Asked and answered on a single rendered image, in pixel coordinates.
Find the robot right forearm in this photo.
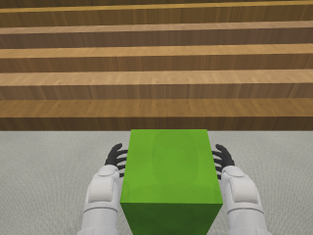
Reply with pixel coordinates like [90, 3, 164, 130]
[221, 165, 272, 235]

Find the robot left forearm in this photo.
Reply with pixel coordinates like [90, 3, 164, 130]
[76, 164, 120, 235]

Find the right robot hand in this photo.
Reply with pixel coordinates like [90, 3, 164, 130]
[211, 144, 235, 180]

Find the carton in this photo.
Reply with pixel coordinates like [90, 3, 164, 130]
[119, 129, 223, 235]

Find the left robot hand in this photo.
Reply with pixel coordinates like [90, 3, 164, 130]
[105, 143, 128, 177]

